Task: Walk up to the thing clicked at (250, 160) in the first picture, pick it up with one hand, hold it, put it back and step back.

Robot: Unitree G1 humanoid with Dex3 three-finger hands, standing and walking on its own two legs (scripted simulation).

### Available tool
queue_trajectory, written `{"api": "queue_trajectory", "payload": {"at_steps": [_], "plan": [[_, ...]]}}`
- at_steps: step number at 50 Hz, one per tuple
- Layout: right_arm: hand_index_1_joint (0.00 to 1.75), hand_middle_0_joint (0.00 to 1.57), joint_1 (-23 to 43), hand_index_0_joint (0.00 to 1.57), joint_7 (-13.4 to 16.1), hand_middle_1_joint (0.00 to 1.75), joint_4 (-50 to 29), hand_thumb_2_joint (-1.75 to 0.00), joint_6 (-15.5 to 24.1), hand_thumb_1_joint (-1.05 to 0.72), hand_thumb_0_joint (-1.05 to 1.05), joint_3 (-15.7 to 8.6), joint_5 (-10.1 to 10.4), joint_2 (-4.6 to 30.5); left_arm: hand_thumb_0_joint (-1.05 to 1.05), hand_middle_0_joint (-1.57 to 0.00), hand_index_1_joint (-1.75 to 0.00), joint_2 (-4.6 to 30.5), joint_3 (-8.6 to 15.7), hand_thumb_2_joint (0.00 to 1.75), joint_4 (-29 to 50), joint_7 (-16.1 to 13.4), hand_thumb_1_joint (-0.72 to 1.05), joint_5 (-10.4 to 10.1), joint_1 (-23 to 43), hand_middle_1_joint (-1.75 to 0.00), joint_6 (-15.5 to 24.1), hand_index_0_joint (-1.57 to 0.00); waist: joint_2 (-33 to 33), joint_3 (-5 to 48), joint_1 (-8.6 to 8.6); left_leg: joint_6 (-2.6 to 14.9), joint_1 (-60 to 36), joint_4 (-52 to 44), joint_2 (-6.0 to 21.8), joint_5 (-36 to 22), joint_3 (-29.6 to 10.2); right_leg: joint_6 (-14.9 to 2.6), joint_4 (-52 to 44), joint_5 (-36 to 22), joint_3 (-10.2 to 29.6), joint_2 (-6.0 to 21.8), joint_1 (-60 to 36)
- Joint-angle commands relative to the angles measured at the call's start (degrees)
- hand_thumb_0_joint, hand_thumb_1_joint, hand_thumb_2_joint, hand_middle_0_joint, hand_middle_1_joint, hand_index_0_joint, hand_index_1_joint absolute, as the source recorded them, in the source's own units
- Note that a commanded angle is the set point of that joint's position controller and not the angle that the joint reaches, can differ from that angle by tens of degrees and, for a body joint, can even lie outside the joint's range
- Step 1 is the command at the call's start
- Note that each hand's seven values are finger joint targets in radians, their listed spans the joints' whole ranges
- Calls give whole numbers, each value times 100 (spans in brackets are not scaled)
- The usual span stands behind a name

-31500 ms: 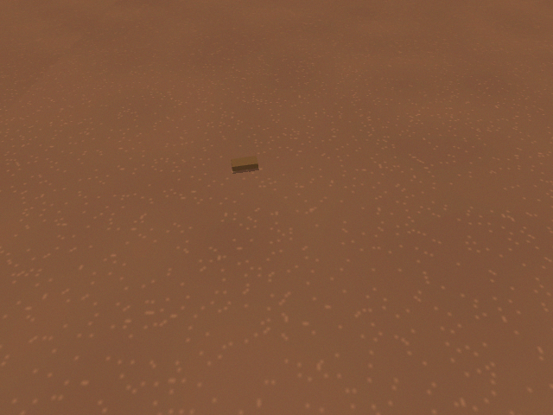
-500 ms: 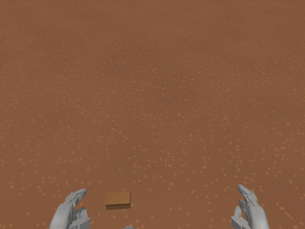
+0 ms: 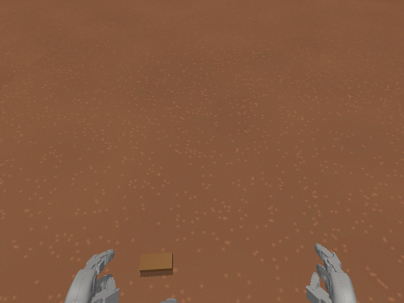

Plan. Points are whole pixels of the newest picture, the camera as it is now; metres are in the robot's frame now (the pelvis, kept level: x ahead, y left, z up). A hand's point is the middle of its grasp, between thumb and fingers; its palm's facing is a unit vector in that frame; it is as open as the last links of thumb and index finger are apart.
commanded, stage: stand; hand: left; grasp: from above
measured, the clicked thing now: (156, 262) +0.42 +0.22 -0.70
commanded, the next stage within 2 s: none
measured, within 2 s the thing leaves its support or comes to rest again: neither
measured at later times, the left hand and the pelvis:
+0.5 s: hand out of the picture +0.06 +0.24 -0.11, palm faces +0.05 -0.95 -0.32, open 7.4 cm; pelvis +0.00 +0.01 +0.05, yaw +0 degrees
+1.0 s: hand out of the picture +0.03 +0.24 -0.10, palm faces +0.04 -0.94 -0.33, open 7.4 cm; pelvis -0.01 +0.00 +0.07, yaw +0 degrees
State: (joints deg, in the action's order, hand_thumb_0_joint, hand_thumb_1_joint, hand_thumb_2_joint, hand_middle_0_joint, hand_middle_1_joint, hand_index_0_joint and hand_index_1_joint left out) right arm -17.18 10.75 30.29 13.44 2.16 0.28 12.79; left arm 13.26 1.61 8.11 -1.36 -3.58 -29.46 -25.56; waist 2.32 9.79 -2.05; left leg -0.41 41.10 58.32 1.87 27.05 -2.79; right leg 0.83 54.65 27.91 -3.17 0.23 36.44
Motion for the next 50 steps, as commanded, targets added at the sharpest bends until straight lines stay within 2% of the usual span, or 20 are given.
{"api": "queue_trajectory", "payload": {"at_steps": [1,2,3,4,5,6,8,9,12,14,16,19,21,23,25,27,33,38,44,50], "plan": [[30,20,404,20,57,30,-912,-90,368,-90,0,-358,12,729,0,-20,-30,577,318,90,1120,-33,90,61,177,-30,262,-20,94,314,-50,115,-722,-972,-135,-1060,17,-105,-891,-1047,-56,-176,-44],[30,20,379,20,62,30,-903,-90,364,-90,0,-357,10,719,0,-20,-30,643,384,90,1135,-35,90,70,158,-30,264,-20,124,395,-41,109,-777,-982,-125,-1136,-1,-110,-860,-1106,-61,-184,-83],[30,20,388,20,60,30,-909,-90,357,-90,0,-353,14,707,0,-20,-30,602,313,90,1165,-31,90,72,257,-30,271,-20,110,359,-62,108,-739,-977,-129,-1098,-16,-103,-874,-1071,-69,-182,-25],[30,20,798,20,-281,30,521,-90,-292,-90,0,-565,-676,1290,0,-20,-30,1070,352,90,-846,-248,90,750,1855,-30,1468,-20,-292,-1042,412,378,-792,-1446,78,-2148,-240,-306,-1146,-1109,393,301,-1120],[30,20,875,20,-466,30,574,-90,-531,-90,0,-667,-661,1340,0,-20,-30,1178,475,90,-1897,-213,90,757,1309,-30,1847,-20,-539,-508,420,447,-1188,-1373,5,-2116,-31,-474,-1317,-1130,763,404,-1270],[30,20,763,20,-564,30,436,-90,-646,-90,0,-682,-706,1403,0,-20,-30,1196,435,90,-2149,-175,90,748,1235,-30,2024,-20,-468,-433,286,451,-1411,-1427,5,-2109,-194,-568,-1345,-1264,882,328,-1043],[30,20,789,20,-771,30,700,-90,-729,-90,0,-671,-512,1288,0,-20,-30,1208,343,90,-2656,-130,90,771,1384,-30,2243,-20,-224,-121,356,448,-1730,-1561,-32,-1931,-190,-482,-1328,-1525,885,489,-1589],[30,20,761,20,-856,30,805,-90,-773,-90,0,-637,-405,1203,0,-20,-30,1202,353,90,-2901,-97,90,725,1577,-30,2258,-20,-437,-304,361,424,-1814,-1695,-85,-1502,-109,-416,-1520,-1181,888,507,-1418],[30,20,904,20,-973,30,1099,-90,-854,-90,0,-682,-308,1168,0,-20,-30,1205,373,90,-3671,-105,90,664,1781,-30,2355,-20,-447,-401,380,393,-2046,-1986,-47,-1478,-210,-333,-1849,-1097,815,502,-1503],[30,20,929,20,-981,30,1293,-90,-924,-90,0,-686,-343,1196,0,-20,-30,1179,371,90,-4107,-106,90,642,1908,-30,2451,-20,-320,-490,359,402,-2249,-2188,19,-1580,-274,-263,-1954,-1227,754,495,-1607],[30,20,968,20,-972,30,1480,-90,-982,-90,0,-694,-352,1241,0,-20,-30,1109,356,90,-4517,-105,90,634,1909,-30,2503,-20,-84,-648,378,415,-2283,-2556,116,-1352,-455,-214,-2109,-1147,617,410,-1712],[30,20,981,20,-943,30,1724,-90,-1028,-90,0,-683,-321,1247,0,-20,-30,1098,345,90,-5050,-99,90,594,1927,-30,2574,-20,-68,-623,366,395,-2604,-2829,213,-1914,-515,-180,-2289,-1633,548,406,-2062],[30,20,932,20,-914,30,1909,-90,-1068,-90,0,-671,-295,1278,0,-20,-30,1129,332,90,-5378,-106,90,574,1928,-30,2595,-20,-56,-743,338,359,-2709,-3040,224,-1957,-500,-183,-2530,-1741,575,437,-2250],[30,20,957,20,-890,30,2099,-90,-1109,-90,0,-658,-283,1295,0,-20,-30,1167,326,90,-5687,-110,90,563,1855,-30,2609,-20,-78,-835,360,321,-2906,-3222,230,-1947,-477,-197,-2785,-1831,603,486,-2379],[30,20,928,20,-865,30,2241,-90,-1153,-90,0,-649,-269,1349,0,-20,-30,1170,305,90,-5913,-111,90,550,1979,-30,2591,-20,34,-1106,298,300,-2734,-3665,270,-1377,-562,-151,-2939,-1632,562,442,-2516],[30,20,978,20,-868,30,2373,-90,-1165,-90,0,-655,-233,1395,0,-20,-30,1239,301,90,-6152,-105,90,552,1873,-30,2601,-20,-10,-1061,333,282,-2978,-3769,288,-1429,-563,-151,-3116,-1719,565,485,-2638],[30,20,902,20,-861,30,2721,-90,-1189,-90,0,-635,-187,1374,0,-20,-30,1284,255,90,-6612,-118,90,546,1965,-30,2629,-20,-142,-1109,272,222,-3276,-3926,295,-1875,-448,-129,-3485,-1855,620,594,-2862],[30,20,981,20,-872,30,2879,-90,-1232,-90,0,-608,-194,1385,0,-20,-30,1304,233,90,-6865,-112,90,552,1976,-30,2611,-20,-169,-1381,290,207,-3158,-4179,314,-1350,-501,-97,-3639,-1631,581,562,-2826],[30,20,1112,20,-900,30,2965,-90,-1245,-90,0,-602,-178,1443,0,-20,-30,1367,230,90,-7008,-105,90,549,2024,-30,2633,-20,-226,-1305,299,211,-3312,-4161,315,-1474,-461,-102,-3829,-1571,629,619,-2840],[30,20,1116,20,-915,30,3070,-90,-1258,-90,0,-558,-169,1424,0,-20,-30,1433,226,90,-7068,-84,90,531,2157,-30,2633,-20,-192,-1409,287,176,-3128,-4264,330,-1314,-478,-103,-3843,-1410,618,605,-2885]]}}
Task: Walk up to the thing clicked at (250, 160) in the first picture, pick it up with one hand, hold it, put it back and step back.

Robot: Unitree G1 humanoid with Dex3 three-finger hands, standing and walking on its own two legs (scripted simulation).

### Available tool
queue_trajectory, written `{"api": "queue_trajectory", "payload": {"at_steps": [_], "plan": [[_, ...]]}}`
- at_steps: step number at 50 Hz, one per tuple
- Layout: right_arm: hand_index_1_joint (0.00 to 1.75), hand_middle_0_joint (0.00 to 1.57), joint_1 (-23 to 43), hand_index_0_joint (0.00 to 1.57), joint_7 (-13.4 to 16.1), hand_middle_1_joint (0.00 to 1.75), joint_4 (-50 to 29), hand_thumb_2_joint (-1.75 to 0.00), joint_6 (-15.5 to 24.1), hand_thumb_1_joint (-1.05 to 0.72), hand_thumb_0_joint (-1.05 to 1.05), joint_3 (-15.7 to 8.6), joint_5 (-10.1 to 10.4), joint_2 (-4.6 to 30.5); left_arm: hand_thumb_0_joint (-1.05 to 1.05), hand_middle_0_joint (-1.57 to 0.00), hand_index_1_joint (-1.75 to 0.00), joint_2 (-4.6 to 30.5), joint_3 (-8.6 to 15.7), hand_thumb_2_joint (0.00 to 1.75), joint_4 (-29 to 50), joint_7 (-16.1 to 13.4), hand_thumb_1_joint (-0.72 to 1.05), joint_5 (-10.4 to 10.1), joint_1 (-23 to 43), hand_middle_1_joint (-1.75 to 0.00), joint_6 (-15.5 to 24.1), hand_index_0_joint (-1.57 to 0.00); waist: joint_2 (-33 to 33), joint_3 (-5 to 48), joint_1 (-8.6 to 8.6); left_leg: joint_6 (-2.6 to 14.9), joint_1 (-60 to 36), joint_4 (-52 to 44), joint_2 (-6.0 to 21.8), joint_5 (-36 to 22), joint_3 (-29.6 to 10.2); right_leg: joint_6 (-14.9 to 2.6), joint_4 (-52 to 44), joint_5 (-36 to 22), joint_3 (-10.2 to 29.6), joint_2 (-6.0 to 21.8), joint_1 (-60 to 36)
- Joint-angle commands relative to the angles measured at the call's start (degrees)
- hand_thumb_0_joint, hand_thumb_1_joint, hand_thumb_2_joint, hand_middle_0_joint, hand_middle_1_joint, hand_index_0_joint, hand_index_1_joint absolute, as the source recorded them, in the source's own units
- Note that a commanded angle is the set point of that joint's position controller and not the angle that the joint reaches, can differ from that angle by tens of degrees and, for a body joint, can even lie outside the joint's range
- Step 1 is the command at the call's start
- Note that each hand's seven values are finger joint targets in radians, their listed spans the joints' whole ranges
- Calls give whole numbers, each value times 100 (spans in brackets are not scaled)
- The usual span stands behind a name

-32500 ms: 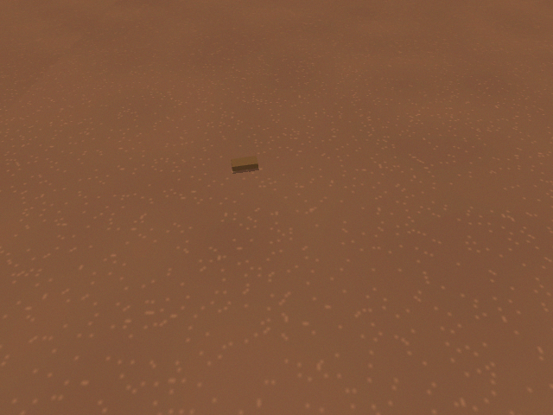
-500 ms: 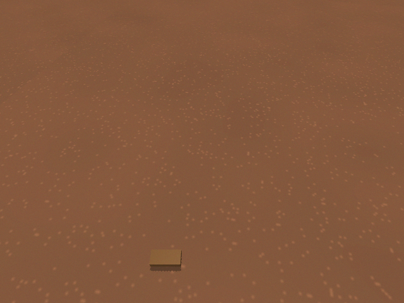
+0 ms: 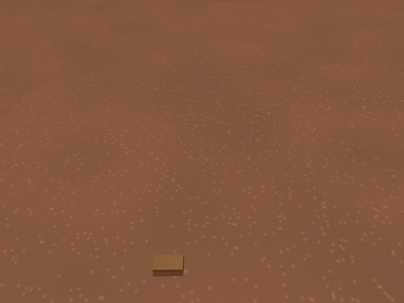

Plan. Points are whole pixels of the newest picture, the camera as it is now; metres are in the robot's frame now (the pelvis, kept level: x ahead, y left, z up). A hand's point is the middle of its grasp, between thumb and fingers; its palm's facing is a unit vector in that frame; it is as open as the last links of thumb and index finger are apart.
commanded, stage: stand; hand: left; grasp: from above
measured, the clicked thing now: (168, 263) +0.43 +0.22 -0.76
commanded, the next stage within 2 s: step back in 1.60 s
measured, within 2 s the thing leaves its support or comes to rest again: neither
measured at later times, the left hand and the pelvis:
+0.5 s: hand out of the picture +0.08 +0.23 -0.16, palm faces +0.02 -0.95 -0.32, open 7.4 cm; pelvis +0.01 -0.01 +0.00, yaw +0 degrees
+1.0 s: hand out of the picture +0.09 +0.24 -0.16, palm faces +0.01 -0.94 -0.33, open 7.4 cm; pelvis +0.02 -0.01 +0.00, yaw +0 degrees
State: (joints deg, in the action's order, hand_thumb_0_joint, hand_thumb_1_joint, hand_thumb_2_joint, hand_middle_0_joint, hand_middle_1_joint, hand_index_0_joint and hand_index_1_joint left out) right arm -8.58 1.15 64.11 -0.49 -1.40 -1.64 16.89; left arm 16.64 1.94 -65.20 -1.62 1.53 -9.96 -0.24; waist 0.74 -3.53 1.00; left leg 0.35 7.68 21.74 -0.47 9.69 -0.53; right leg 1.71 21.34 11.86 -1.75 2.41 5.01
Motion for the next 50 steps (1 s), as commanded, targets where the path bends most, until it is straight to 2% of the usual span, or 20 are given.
{"api": "queue_trajectory", "payload": {"at_steps": [1,2,7,12,17,18,20,22,24,28,31,37,38,42,50], "plan": [[30,20,287,20,46,30,-307,-90,130,-90,0,-205,25,1027,0,-20,-30,1104,190,90,251,-52,90,19,200,-30,100,-20,-58,-31,-19,99,147,-577,564,379,-687,-191,-542,215,498,396,283],[30,20,224,20,44,30,-286,-90,134,-90,0,-195,30,1046,0,-20,-30,1099,182,90,249,-42,90,16,211,-30,100,-20,-14,-8,-39,99,179,-587,573,409,-689,-194,-555,174,500,406,236],[30,20,259,20,36,30,-249,-90,164,-90,0,-172,33,1046,0,-20,-30,1122,177,90,224,-45,90,-6,297,-30,128,-20,-95,133,-55,117,-18,-507,604,-165,-629,-219,-577,-210,520,455,154],[30,20,275,20,35,30,-193,-90,150,-90,0,-147,44,1099,0,-20,-30,1165,176,90,218,-23,90,-26,382,-30,125,-20,-6,137,-63,103,-13,-538,617,-89,-615,-218,-605,-222,537,459,119],[30,20,302,20,47,30,-191,-90,193,-90,0,-131,46,1145,0,-20,-30,1144,177,90,223,-30,90,-28,401,-30,152,-20,-81,415,-56,122,-263,-421,680,-1054,-566,-193,-528,-995,491,491,-95],[30,20,278,20,53,30,-181,-90,190,-90,0,-129,48,1159,0,-20,-30,1179,191,90,236,-30,90,-44,451,-30,149,-20,-48,430,-64,129,-259,-424,691,-1106,-546,-197,-520,-1063,505,502,-130],[30,20,341,20,56,30,-155,-90,187,-90,0,-112,46,1135,0,-20,-30,1102,160,90,194,-18,90,-43,429,-30,125,-20,-21,237,-47,90,-209,-508,671,-834,-554,-187,-578,-682,473,450,21],[30,20,299,20,53,30,-136,-90,181,-90,0,-119,52,1185,0,-20,-30,1150,169,90,225,-11,90,-45,471,-30,130,-20,-18,263,-61,91,-153,-518,669,-692,-538,-184,-625,-693,505,471,-45],[30,20,362,20,45,30,-154,-90,184,-90,0,-117,62,1149,0,-20,-30,1123,162,90,216,-19,90,-38,489,-30,136,-20,-44,334,-58,93,-240,-500,698,-957,-557,-188,-583,-825,472,479,-98],[30,20,417,20,39,30,-164,-90,184,-90,0,-126,60,1206,0,-20,-30,1181,167,90,224,-3,90,-36,529,-30,140,-20,-49,218,-73,82,-148,-563,676,-640,-560,-178,-652,-580,479,461,-17],[30,20,424,20,35,30,-177,-90,199,-90,0,-135,59,1227,0,-20,-30,1212,172,90,269,-3,90,-41,575,-30,160,-20,-44,408,-75,84,-272,-495,712,-1008,-533,-188,-615,-899,487,492,-98],[30,20,475,20,29,30,-178,-90,207,-90,0,-130,64,1254,0,-20,-30,1226,166,90,279,17,90,-47,601,-30,147,-20,13,343,-77,81,-158,-593,713,-783,-553,-199,-617,-707,467,486,-110],[30,20,489,20,24,30,-187,-90,211,-90,0,-134,64,1256,0,-20,-30,1266,177,90,296,11,90,-47,635,-30,153,-20,-30,423,-72,98,-242,-544,736,-993,-550,-211,-584,-850,474,511,-153],[30,20,498,20,18,30,-197,-90,224,-90,0,-133,65,1302,0,-20,-30,1266,164,90,316,24,90,-55,633,-30,170,-20,-7,517,-79,102,-332,-489,750,-1161,-527,-204,-573,-988,487,519,-162],[30,20,534,20,-4,30,-181,-90,216,-90,0,-134,69,1313,0,-20,-30,1306,136,90,341,30,90,-56,600,-30,173,-20,-61,403,-83,70,-344,-537,751,-1072,-536,-203,-637,-832,455,494,-29]]}}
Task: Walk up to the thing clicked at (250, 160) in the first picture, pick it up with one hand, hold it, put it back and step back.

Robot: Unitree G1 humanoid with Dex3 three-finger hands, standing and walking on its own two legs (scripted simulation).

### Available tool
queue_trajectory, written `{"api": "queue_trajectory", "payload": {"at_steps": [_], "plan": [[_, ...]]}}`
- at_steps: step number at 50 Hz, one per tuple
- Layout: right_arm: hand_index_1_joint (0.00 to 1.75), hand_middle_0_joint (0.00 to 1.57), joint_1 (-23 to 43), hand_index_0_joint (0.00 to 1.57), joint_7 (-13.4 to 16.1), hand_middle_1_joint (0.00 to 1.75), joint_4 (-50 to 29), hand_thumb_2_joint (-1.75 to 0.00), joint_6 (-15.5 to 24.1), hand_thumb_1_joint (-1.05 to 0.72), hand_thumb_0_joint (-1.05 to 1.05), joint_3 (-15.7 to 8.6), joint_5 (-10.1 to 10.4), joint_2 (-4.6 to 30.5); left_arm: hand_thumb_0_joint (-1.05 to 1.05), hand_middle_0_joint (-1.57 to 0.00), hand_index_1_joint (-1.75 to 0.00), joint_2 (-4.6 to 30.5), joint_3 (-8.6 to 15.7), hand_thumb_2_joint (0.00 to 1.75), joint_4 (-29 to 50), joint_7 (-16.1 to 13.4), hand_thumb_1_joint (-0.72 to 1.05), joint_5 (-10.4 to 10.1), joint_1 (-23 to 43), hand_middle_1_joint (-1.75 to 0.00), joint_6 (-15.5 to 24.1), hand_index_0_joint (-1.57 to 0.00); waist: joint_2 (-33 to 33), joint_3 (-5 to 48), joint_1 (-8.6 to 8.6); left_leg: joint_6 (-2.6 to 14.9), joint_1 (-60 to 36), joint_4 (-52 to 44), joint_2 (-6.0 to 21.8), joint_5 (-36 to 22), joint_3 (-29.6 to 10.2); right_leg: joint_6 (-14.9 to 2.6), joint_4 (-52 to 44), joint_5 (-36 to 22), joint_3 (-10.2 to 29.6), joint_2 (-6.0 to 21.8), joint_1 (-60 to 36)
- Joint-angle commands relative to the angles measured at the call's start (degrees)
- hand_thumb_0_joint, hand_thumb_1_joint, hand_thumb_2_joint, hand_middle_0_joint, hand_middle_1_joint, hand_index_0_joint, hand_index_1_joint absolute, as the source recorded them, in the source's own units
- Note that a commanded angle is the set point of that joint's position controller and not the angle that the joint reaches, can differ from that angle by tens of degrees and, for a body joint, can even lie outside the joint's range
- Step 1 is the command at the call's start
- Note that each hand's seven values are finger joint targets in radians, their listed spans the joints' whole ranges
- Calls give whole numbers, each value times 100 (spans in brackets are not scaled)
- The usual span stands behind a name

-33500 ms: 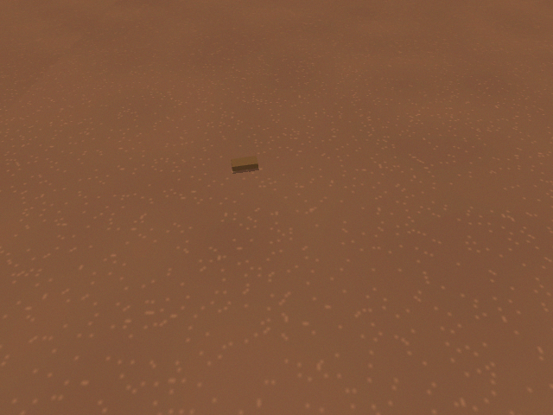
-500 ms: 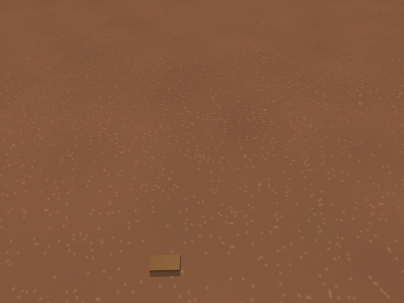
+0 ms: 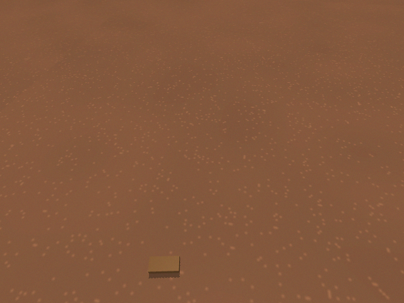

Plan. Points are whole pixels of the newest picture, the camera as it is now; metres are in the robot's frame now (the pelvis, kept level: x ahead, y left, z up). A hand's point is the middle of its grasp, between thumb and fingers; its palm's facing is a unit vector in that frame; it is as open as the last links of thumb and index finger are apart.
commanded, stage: stand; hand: left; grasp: from above
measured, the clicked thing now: (164, 264) +0.41 +0.23 -0.77
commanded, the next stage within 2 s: step back in 0.60 s
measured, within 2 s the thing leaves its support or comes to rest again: neither
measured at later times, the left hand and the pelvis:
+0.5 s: hand out of the picture +0.06 +0.25 -0.16, palm faces +0.00 -0.94 -0.34, open 7.4 cm; pelvis +0.00 +0.00 +0.00, yaw +0 degrees
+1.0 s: hand out of the picture +0.09 +0.31 -0.19, palm faces -0.01 -0.93 -0.36, open 7.4 cm; pelvis -0.06 +0.04 -0.03, yaw +0 degrees
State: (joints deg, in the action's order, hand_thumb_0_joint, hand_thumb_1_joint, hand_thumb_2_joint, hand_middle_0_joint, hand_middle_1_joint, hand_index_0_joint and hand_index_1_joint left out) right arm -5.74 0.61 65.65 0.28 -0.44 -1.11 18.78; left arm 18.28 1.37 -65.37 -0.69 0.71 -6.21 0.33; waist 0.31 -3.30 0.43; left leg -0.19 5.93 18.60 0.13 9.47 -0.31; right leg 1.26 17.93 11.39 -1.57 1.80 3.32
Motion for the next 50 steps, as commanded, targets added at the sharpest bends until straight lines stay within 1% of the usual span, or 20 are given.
{"api": "queue_trajectory", "payload": {"at_steps": [1,8,11,24,29,30,33,35,37,39,40,41,43,44,45,46,47,48,49,50], "plan": [[30,20,217,20,54,30,-340,-90,138,-90,0,-238,14,1148,0,-20,-30,1166,199,90,369,-65,90,17,240,-30,121,-20,-18,419,-50,138,-155,-202,690,-1006,-533,-174,-293,-843,478,583,80],[30,20,215,20,28,30,-332,-90,127,-90,0,-228,19,1163,0,-20,-30,1191,183,90,368,-46,90,11,189,-30,131,-20,39,316,-36,148,-60,-283,684,-729,-558,-187,-348,-585,502,580,132],[30,20,199,20,24,30,-327,-90,135,-90,0,-215,17,1158,0,-20,-30,1217,193,90,357,-31,90,12,164,-30,123,-20,59,199,-37,136,97,-378,669,-332,-579,-203,-345,-350,501,571,159],[30,20,171,20,24,30,-350,-90,157,-90,0,-206,30,1212,0,-20,-30,1245,175,90,386,-13,90,-1,117,-30,126,-20,8,413,-28,141,-112,-254,701,-822,-573,-227,-264,-647,524,588,163],[30,20,110,20,24,30,-341,-90,146,-90,0,-183,30,1187,0,-20,-30,1284,179,90,400,-18,90,-6,154,-30,129,-20,-12,325,-60,115,-33,-311,680,-766,-563,-224,-252,-636,523,578,191],[30,20,320,20,-15,30,-441,-90,34,-90,0,-307,83,1595,0,-20,-30,1696,420,90,488,-49,90,-92,147,-30,79,-20,-79,-245,-45,248,428,293,620,-1573,-632,-242,201,-1483,565,496,653],[30,20,150,20,-32,30,-632,-90,-44,-90,0,-334,168,1435,0,-20,-30,1621,467,90,709,-90,90,-110,-10,-30,43,-20,-154,438,-84,350,294,896,563,-1920,-472,-492,562,-1901,538,547,502],[30,20,159,20,-47,30,-756,-90,-103,-90,0,-378,163,1413,0,-20,-30,1634,490,90,892,-85,90,-99,100,-30,7,-20,-243,702,-82,318,307,1414,343,-1502,-341,-740,555,-1976,783,774,645],[30,20,29,20,-45,30,-830,-90,-176,-90,0,-384,148,1338,0,-20,-30,1784,529,90,1087,-91,90,-59,283,-30,-39,-20,-594,614,-120,210,528,2064,-3,-517,-85,-1115,356,-1947,1220,1259,932],[30,20,-118,20,-79,30,-960,-90,-280,-90,0,-452,97,1348,0,-20,-30,1950,565,90,1348,-108,90,47,532,-30,-65,-20,-1140,519,-128,226,821,3279,-343,1712,-131,-1633,260,-1974,1708,1889,1333],[30,20,-271,20,-97,30,-1027,-90,-317,-90,0,-466,93,1332,0,-20,-30,1968,582,90,1454,-113,90,100,598,-30,-65,-20,-1202,430,-174,264,935,3631,-252,2184,-356,-1730,342,-1978,1703,1998,1505],[30,20,-372,20,-111,30,-1075,-90,-321,-90,0,-482,125,1334,0,-20,-30,1916,577,90,1528,-128,90,103,736,-30,-60,-20,-1190,383,-258,305,1017,3694,-171,2235,-502,-1672,476,-2061,1518,1894,1518],[30,20,-511,20,-111,30,-1139,-90,-251,-90,0,-480,167,1330,0,-20,-30,1797,532,90,1647,-140,90,133,756,-30,-66,-20,-1160,466,-240,260,1260,2832,-79,1800,-317,-1320,894,-2217,1253,1549,984],[30,20,-626,20,-97,30,-1119,-90,-204,-90,0,-490,116,1351,0,-20,-30,1815,520,90,1699,-131,90,123,759,-30,-97,-20,-1060,570,-249,232,1103,2130,-82,1316,-166,-1126,1225,-2144,1097,1361,877],[30,20,-811,20,-78,30,-1074,-90,-156,-90,0,-505,49,1308,0,-20,-30,1792,500,90,1767,-113,90,69,762,-30,-152,-20,-867,573,-344,195,831,1076,-51,384,-18,-909,1626,-1923,937,1158,873],[30,20,-701,20,-46,30,-1138,-90,-105,-90,0,-572,-49,1495,0,-20,-30,1553,463,90,1830,-91,90,6,569,-30,-223,-20,58,487,-251,192,588,346,398,-1136,-684,-621,2359,-1139,610,599,1148],[30,20,-599,20,-25,30,-1254,-90,-55,-90,0,-694,-182,1990,0,-20,-30,1198,404,90,1922,-104,90,-62,413,-30,-259,-20,1388,448,-110,505,-27,222,1427,-2955,-2167,-355,3307,1244,419,-424,2304],[30,20,-578,20,-17,30,-1344,-90,-46,-90,0,-737,-91,2261,0,-20,-30,1319,429,90,1883,-172,90,-19,372,-30,-294,-20,1060,586,-223,979,-31,504,1766,-4014,-2261,-309,3903,2550,993,-775,2455],[30,20,-532,20,4,30,-1432,-90,-40,-90,0,-742,-60,2234,0,-20,-30,1356,431,90,1860,-216,90,0,397,-30,-303,-20,1063,760,-308,1068,-41,463,1912,-3912,-2488,-295,4376,2690,1354,-848,2477],[30,20,-350,20,54,30,-1488,-90,-40,-90,0,-695,-50,2012,0,-20,-30,1421,466,90,1843,-238,90,-9,469,-30,-305,-20,853,728,-241,1083,-127,511,1807,-3678,-2248,-310,4716,2475,1522,-778,2532]]}}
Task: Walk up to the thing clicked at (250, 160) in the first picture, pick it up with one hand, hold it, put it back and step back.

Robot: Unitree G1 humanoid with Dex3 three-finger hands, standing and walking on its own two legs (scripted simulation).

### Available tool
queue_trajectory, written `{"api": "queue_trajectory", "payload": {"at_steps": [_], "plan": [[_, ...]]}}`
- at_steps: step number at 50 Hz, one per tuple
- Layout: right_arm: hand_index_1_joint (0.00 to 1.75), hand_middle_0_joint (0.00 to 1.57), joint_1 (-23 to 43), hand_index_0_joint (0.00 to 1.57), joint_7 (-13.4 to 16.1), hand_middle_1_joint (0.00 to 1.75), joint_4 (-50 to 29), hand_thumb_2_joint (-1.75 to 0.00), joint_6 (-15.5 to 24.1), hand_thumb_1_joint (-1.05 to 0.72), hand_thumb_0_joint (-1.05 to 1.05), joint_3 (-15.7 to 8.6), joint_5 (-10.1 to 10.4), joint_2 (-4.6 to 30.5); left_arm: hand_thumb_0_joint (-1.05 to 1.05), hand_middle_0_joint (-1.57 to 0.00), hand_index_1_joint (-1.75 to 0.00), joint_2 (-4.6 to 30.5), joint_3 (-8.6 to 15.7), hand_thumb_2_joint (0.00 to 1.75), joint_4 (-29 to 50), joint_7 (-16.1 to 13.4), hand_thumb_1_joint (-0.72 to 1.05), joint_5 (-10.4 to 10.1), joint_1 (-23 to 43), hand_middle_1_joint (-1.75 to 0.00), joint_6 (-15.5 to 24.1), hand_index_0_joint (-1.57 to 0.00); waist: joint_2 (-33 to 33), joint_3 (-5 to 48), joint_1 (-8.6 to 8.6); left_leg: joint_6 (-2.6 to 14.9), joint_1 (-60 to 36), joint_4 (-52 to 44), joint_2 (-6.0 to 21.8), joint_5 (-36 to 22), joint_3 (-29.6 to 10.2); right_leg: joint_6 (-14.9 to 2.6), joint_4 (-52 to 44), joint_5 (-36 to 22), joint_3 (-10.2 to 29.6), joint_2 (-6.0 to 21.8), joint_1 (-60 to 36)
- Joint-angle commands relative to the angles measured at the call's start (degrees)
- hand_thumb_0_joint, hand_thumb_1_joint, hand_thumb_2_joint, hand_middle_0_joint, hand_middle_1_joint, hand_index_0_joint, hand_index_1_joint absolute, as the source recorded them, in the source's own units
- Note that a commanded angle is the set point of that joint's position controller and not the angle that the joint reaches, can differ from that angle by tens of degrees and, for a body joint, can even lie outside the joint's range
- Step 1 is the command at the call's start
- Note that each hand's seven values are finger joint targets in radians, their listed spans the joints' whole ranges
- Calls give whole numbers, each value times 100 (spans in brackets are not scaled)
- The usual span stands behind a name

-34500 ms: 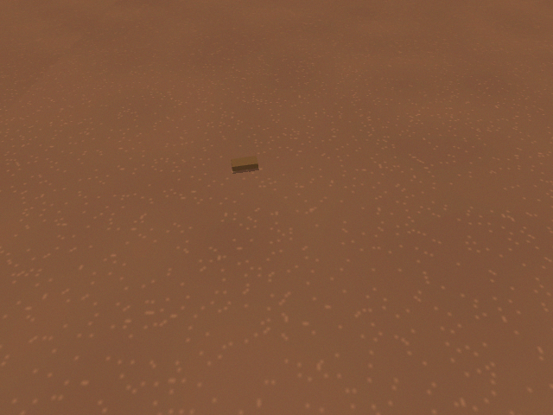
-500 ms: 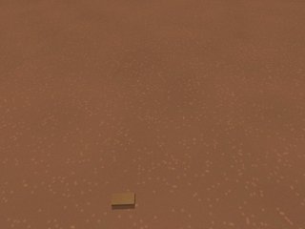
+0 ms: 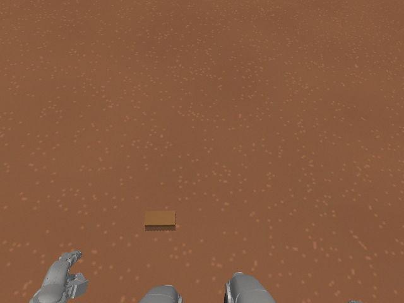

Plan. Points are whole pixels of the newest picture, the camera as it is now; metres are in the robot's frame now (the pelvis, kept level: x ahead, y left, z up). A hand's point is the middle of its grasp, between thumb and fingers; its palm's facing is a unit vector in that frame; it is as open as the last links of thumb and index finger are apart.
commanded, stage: step back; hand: left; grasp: from above
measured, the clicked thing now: (160, 218) +0.47 +0.18 -0.74
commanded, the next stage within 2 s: none
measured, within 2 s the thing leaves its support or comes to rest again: neither
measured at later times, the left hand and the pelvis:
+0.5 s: hand out of the picture +0.02 +0.26 -0.14, palm faces -0.12 -0.91 -0.41, open 7.4 cm; pelvis -0.11 -0.01 +0.00, yaw -7 degrees
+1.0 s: hand out of the picture -0.11 +0.25 -0.14, palm faces -0.01 -0.94 -0.35, open 7.4 cm; pelvis -0.25 +0.00 +0.01, yaw -2 degrees
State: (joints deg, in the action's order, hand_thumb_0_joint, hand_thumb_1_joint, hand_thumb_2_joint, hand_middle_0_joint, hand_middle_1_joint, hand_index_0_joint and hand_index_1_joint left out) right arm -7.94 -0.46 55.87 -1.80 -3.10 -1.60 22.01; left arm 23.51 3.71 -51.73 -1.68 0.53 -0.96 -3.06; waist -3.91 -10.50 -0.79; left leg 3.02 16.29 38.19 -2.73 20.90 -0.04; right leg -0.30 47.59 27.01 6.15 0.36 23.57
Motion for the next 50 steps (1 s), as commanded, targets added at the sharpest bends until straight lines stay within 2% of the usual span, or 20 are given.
{"api": "queue_trajectory", "payload": {"at_steps": [1,4,7,12,17,20,23,24,25,26,28,30,34,38,41,42,43,44,47,50], "plan": [[30,20,149,20,214,30,-583,-90,168,-90,0,-382,-47,1472,0,-20,-30,924,215,90,438,-135,90,-29,-250,-30,32,-20,1107,1398,89,470,-1420,-1247,1663,-4849,-1632,-151,1858,527,763,-598,735],[30,20,68,20,317,30,-725,-90,164,-90,0,-352,30,1243,0,-20,-30,908,233,90,415,-63,90,1,-624,-30,40,-20,1255,1408,104,193,-1690,-1090,1382,-4630,-1203,-32,1731,-113,431,-537,676],[30,20,-133,20,327,30,-807,-90,160,-90,0,-374,34,1238,0,-20,-30,890,278,90,556,-47,90,29,-549,-30,45,-20,964,1279,-64,758,-1634,-1105,1704,-4451,-1323,123,1506,151,354,-498,551],[30,20,-332,20,309,30,-940,-90,170,-90,0,-414,29,1314,0,-20,-30,881,342,90,705,-6,90,49,-619,-30,61,-20,964,1373,-180,803,-1677,-1072,1817,-4045,-1399,79,834,168,164,-397,386],[30,20,-109,20,278,30,-1088,-90,190,-90,0,-426,16,1418,0,-20,-30,861,382,90,685,63,90,79,-917,-30,65,-20,925,1390,-112,1107,-1091,-1286,2066,-2860,-1597,-1,597,289,-8,-263,-35],[30,20,72,20,245,30,-1128,-90,172,-90,0,-418,10,1487,0,-20,-30,853,414,90,626,137,90,82,-1211,-30,80,-20,1014,1507,8,928,-711,-1305,1999,-2156,-1442,-120,-238,75,-246,-85,-530],[30,20,368,20,197,30,-1119,-90,87,-90,0,-352,72,1388,0,-20,-30,827,457,90,390,149,90,126,-1833,-30,137,-20,863,1430,333,291,291,-843,1493,-1261,-914,-324,-2093,-1228,-248,47,-1656],[30,20,268,20,192,30,-1143,-90,85,-90,0,-280,108,1170,0,-20,-30,1139,530,90,506,137,90,210,-1710,-30,171,-20,-39,1250,242,-47,1051,-162,933,-388,-579,-592,-2562,-1018,970,759,-1720],[30,20,504,20,204,30,-1187,-90,85,-90,0,-266,155,1024,0,-20,-30,1659,635,90,709,155,90,153,-1348,-30,162,-20,-1232,861,403,-358,1193,1225,-211,943,-25,-1515,-3177,-1142,2361,1874,-718],[30,20,375,20,241,30,-1112,-90,48,-90,0,-349,123,1183,0,-20,-30,1815,640,90,980,136,90,235,-891,-30,199,-20,-1072,575,324,-415,929,2474,-194,1491,-652,-1942,-3271,-1404,2786,2385,152],[30,20,-108,20,211,30,-863,-90,55,-90,0,-275,210,1093,0,-20,-30,1200,468,90,1093,63,90,137,-344,-30,244,-20,-230,552,-54,-371,986,3037,-425,783,-1024,-1383,-2697,-2864,1242,1488,-223],[30,20,-313,20,239,30,-867,-90,101,-90,0,-230,191,1076,0,-20,-30,1116,477,90,1167,38,90,166,-249,-30,225,-20,-342,682,-60,-351,934,3103,-451,575,-792,-1102,-2525,-3007,616,1155,-439],[30,20,-260,20,260,30,-1013,-90,118,-90,0,-189,148,1062,0,-20,-30,1014,449,90,1205,12,90,202,-776,-30,202,-20,-433,1016,298,-458,1291,2045,-206,976,-561,-1281,-2201,-3437,654,1345,-1812],[30,20,-399,20,230,30,-1044,-90,168,-90,0,-210,91,985,0,-20,-30,1090,437,90,1261,1,90,157,-937,-30,140,-20,-589,1340,327,-338,692,165,96,729,-195,-1186,-1709,-4069,638,1368,-2171],[30,20,-918,20,211,30,-823,-90,212,-90,0,-303,49,1088,0,-20,-30,1131,387,90,1353,65,90,60,-745,-30,50,-20,-222,1523,19,-193,-439,-1396,183,-1016,-90,-753,-1309,-3166,393,1119,-1375],[30,20,-862,20,217,30,-880,-90,236,-90,0,-385,-30,1375,0,-20,-30,938,339,90,1412,90,90,48,-804,-30,41,-20,365,1558,43,91,-817,-1599,960,-1169,-1148,-464,-957,-2155,235,768,-587],[30,20,-464,20,154,30,-1000,-90,204,-90,0,-505,20,2064,0,-20,-30,870,327,90,1511,79,90,10,-511,-30,76,-20,1762,1350,4,887,-469,-1747,2128,-2092,-2544,-110,-30,-289,-718,-309,50],[30,20,-358,20,167,30,-1075,-90,227,-90,0,-537,-24,2164,0,-20,-30,1014,441,90,1468,22,90,94,-148,-30,71,-20,1762,1172,-285,1512,153,-1893,2642,-2578,-3172,-38,1302,906,-41,-396,2],[30,20,55,20,267,30,-1132,-90,250,-90,0,-346,-31,1542,0,-20,-30,884,432,90,1170,16,90,-43,-706,-30,26,-20,903,1156,203,1055,-420,-1226,1873,-3760,-1601,-166,2480,444,525,-595,539],[30,20,-23,20,266,30,-1191,-90,226,-90,0,-321,-35,1384,0,-20,-30,900,485,90,1036,45,90,20,-906,-30,41,-20,1083,1028,137,1079,-523,-1140,1684,-3475,-1363,65,2398,309,341,-596,491]]}}
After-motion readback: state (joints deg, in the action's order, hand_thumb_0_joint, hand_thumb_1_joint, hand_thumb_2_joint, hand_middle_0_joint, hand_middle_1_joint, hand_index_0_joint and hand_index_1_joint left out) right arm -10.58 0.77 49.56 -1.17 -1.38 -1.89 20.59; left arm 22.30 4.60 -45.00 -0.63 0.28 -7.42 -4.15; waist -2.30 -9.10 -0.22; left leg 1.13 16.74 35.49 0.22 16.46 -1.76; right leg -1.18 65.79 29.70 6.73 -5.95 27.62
